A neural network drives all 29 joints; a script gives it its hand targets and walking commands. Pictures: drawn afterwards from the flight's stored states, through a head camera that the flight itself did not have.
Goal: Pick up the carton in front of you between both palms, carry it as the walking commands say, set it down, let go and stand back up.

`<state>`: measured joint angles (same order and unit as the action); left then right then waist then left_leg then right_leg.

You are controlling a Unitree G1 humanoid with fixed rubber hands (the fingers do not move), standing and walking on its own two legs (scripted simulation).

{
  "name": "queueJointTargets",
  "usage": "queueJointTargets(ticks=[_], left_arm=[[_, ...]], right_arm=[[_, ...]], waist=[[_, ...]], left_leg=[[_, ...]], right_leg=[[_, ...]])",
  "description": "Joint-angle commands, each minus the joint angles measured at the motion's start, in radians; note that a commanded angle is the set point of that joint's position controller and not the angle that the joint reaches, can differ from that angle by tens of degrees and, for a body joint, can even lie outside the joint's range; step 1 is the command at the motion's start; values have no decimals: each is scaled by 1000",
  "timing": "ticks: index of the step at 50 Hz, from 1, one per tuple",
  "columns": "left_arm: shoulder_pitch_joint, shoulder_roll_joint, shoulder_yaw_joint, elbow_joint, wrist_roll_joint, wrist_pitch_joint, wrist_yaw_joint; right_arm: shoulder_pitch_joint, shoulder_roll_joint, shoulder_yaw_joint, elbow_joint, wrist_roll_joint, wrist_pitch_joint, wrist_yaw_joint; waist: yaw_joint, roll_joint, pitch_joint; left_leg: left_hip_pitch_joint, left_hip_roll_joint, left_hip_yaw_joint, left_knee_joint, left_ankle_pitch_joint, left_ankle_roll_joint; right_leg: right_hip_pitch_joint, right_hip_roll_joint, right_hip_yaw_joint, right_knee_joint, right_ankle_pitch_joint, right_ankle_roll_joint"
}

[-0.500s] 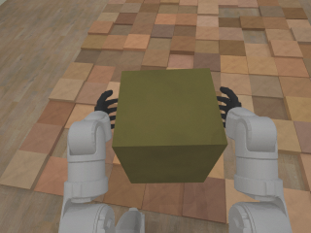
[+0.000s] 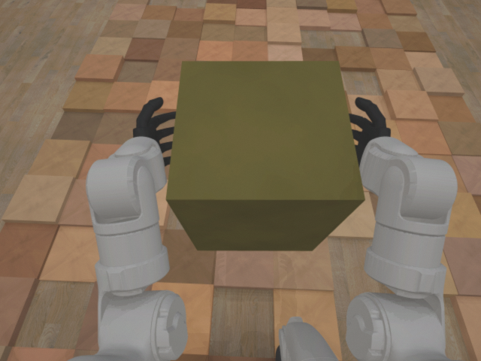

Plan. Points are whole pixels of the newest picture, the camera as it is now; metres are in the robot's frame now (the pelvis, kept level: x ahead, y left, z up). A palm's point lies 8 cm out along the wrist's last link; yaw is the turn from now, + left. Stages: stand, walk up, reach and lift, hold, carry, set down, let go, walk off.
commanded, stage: carry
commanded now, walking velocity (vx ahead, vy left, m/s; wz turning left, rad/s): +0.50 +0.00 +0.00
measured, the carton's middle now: (257, 170) +0.40 -0.02 +0.08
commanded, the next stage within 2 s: none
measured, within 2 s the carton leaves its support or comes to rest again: neither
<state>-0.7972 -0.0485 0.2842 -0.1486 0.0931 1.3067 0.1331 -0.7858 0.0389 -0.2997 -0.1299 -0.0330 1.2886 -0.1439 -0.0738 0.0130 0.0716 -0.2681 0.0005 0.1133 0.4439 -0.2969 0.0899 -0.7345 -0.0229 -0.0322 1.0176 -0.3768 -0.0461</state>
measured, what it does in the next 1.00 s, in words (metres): climbs: right foot, then left foot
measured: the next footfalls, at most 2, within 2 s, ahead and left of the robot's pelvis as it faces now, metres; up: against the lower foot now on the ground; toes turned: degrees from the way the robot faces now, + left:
right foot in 0.10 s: +0.25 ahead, -0.12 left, +0.02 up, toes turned -1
left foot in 0.44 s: +0.45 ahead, +0.12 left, +0.04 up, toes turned +5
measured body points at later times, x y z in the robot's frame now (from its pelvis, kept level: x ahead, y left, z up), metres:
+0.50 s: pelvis +0.34 +0.01 +0.01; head +0.39 +0.02 +0.46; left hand +0.72 +0.21 +0.17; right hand +0.75 -0.09 +0.18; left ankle +0.42 +0.11 -0.70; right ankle +0.22 -0.11 -0.69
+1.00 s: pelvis +0.64 +0.03 +0.03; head +0.70 +0.03 +0.48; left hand +1.03 +0.19 +0.15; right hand +1.05 -0.11 +0.15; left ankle +0.57 +0.16 -0.62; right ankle +0.71 -0.03 -0.69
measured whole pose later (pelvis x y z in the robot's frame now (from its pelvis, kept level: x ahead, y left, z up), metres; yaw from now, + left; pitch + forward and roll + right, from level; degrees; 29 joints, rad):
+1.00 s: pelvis +0.64 +0.03 +0.03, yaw +1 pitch +6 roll +0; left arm -0.79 -0.03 0.27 0.10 0.11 1.30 0.13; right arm -0.84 -0.03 -0.26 0.16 -0.04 1.31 -0.14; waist 0.01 0.02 0.02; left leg -0.52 0.00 -0.02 1.12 -0.39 0.02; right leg -0.47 0.04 -0.10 0.54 -0.17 -0.10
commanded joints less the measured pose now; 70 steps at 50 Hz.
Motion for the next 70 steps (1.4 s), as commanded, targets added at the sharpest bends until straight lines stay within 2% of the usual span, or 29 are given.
queueJointTargets(ticks=[1, 4, 6, 7, 8, 9, 11, 14, 18, 23, 24, 25, 28, 31, 36, 39, 41, 42, 43, 44, 48, 54, 61, 64, 65, 66, 67, 68, 70], left_arm=[[-623, -896, -696, 60, -333, -11, -175], [-644, -926, -706, 104, -368, -8, -190], [-645, -940, -693, 148, -392, -6, -205], [-673, -951, -688, 151, -394, -17, -211], [-676, -956, -683, 158, -397, -32, -215], [-658, -983, -688, 137, -423, -39, -219], [-744, -1016, -708, 38, -472, -34, -221], [-836, -1043, -735, -92, -544, -28, -224], [-825, -999, -742, -103, -570, -5, -235], [-778, -975, -726, 75, -546, 6, -257], [-822, -988, -716, 81, -548, 15, -261], [-827, -1005, -713, 109, -552, 20, -268], [-833, -1032, -664, 136, -517, 12, -268], [-791, -1003, -632, 101, -457, 14, -230], [-669, -886, -566, 138, -328, 22, -176], [-625, -853, -538, 216, -280, 23, -182], [-616, -857, -525, 275, -278, 21, -197], [-596, -865, -515, 313, -281, 18, -206], [-597, -852, -498, 343, -277, 11, -212], [-574, -845, -474, 404, -268, 3, -210], [-802, -1048, -593, 154, -423, -31, -217], [-818, -1081, -710, -45, -535, -36, -230], [-783, -995, -773, -12, -572, -31, -250], [-772, -976, -755, 80, -560, -21, -250], [-764, -979, -742, 118, -551, -16, -251], [-760, -974, -726, 155, -540, -12, -251], [-750, -986, -707, 192, -537, -4, -252], [-756, -987, -683, 219, -521, 0, -252], [-797, -1043, -662, 231, -512, -8, -251]], right_arm=[[-721, 958, 732, -4, 444, 20, 280], [-699, 953, 708, 79, 420, 17, 284], [-687, 953, 692, 126, 405, 13, 281], [-710, 974, 694, 122, 405, 13, 280], [-771, 995, 697, 86, 417, 11, 280], [-794, 997, 708, 67, 423, 12, 280], [-793, 1012, 682, 46, 399, 8, 261], [-762, 972, 655, 0, 356, 10, 218], [-669, 882, 617, 2, 266, 16, 174], [-648, 836, 619, 130, 245, 32, 192], [-643, 812, 596, 181, 224, 19, 196], [-603, 828, 585, 218, 228, 14, 200], [-735, 958, 645, 108, 324, 5, 219], [-861, 1027, 706, -20, 423, 3, 233], [-873, 1017, 729, -20, 500, 24, 256], [-869, 1032, 726, 75, 514, 21, 277], [-862, 1053, 718, 148, 508, 12, 286], [-856, 1055, 708, 179, 501, 7, 288], [-872, 1065, 686, 212, 495, 10, 293], [-847, 1085, 654, 268, 482, 17, 291], [-881, 1116, 629, 163, 451, -4, 266], [-682, 1023, 629, 46, 313, -24, 184], [-644, 847, 640, 22, 241, -8, 173], [-639, 823, 631, 98, 256, 17, 195], [-630, 828, 625, 138, 265, 23, 203], [-618, 826, 609, 175, 265, 25, 212], [-620, 798, 582, 214, 260, 25, 217], [-606, 815, 565, 264, 259, 19, 221], [-680, 905, 575, 207, 310, 10, 238]], waist=[[14, 166, -540], [6, 168, -500], [73, 159, -528], [107, 63, -583], [166, -118, -678], [219, -329, -665], [200, -173, -661], [181, -156, -614], [168, -157, -620], [92, -90, -589], [12, 108, -673], [-56, 289, -684], [-43, 74, -621], [-15, 99, -581], [-19, 79, -545], [-21, 76, -500], [43, 39, -526], [92, 16, -577], [132, -211, -662], [168, -277, -751], [128, -49, -644], [144, -133, -666], [188, -116, -567], [162, -112, -504], [106, -104, -546], [52, -46, -605], [34, 182, -732], [0, 351, -729], [6, 178, -633]], left_leg=[[433, 204, -128, -2, 846, 76], [455, 154, -58, 44, 914, 41], [361, 158, -13, 185, 971, -7], [251, 96, 54, 327, 911, -42], [-71, 41, -6, 565, 637, -98], [-320, -83, -17, 814, -47, -111], [-505, -25, -170, 963, -194, -64], [-573, 23, -171, 760, -123, -45], [-473, 28, -143, 442, -38, -72], [162, -79, 89, -21, 455, -70], [468, 70, -205, 59, 527, 89], [615, 246, -525, -28, 636, 190], [633, 277, -482, 67, 768, 155], [552, 226, -419, 16, 566, 93], [448, 206, -306, -12, 663, 130], [280, 136, -175, -8, 664, 73], [122, 107, -87, 103, 715, 11], [3, 68, -52, 245, 617, -15], [-261, -29, -66, 581, -39, -71], [-456, -89, -149, 879, -278, -88], [-494, 43, -187, 712, -102, -70], [-477, 49, -127, 522, 20, -85], [-505, 73, -136, 288, 211, -61], [-195, 8, -28, 41, 282, -49], [4, -28, 42, 9, 250, -35], [221, 41, -15, 41, 248, -24], [517, 327, -431, 87, 378, 86], [601, 365, -680, 1, 433, 162], [537, 325, -564, 35, 479, 127]], right_leg=[[44, 40, -105, -167, 157, -10], [134, 66, -142, -413, 322, -15], [416, 95, -170, -561, 418, -29], [607, 127, -187, -614, 415, -37], [952, -52, 122, -530, 485, -172], [1085, -207, 371, -557, 852, -264], [1106, -252, 420, -527, 844, -284], [1057, -204, 314, -536, 682, -212], [940, -204, 240, -537, 663, -219], [553, -48, -45, -325, 610, -118], [275, 27, -46, -123, 544, -40], [22, 124, -16, 151, -33, -3], [-152, 48, 72, 314, -51, -16], [-139, 15, 68, 188, 6, -22], [-42, 29, 8, -164, 171, 5], [221, 74, -77, -466, 391, -10], [576, 102, -128, -573, 546, -45], [787, 55, -82, -543, 579, -83], [1052, -268, 322, -484, 933, -227], [1190, -387, 568, -522, 779, -365], [952, -264, 402, -599, 522, -221], [933, -213, 255, -582, 587, -199], [927, -205, 221, -521, 502, -180], [734, -165, 111, -489, 472, -106], [666, -131, 41, -376, 574, -61], [539, -90, -3, -205, 482, -24], [265, -22, -29, 61, 156, 43], [53, 86, 14, 231, -164, 65], [-58, 17, 59, 308, -151, 37]])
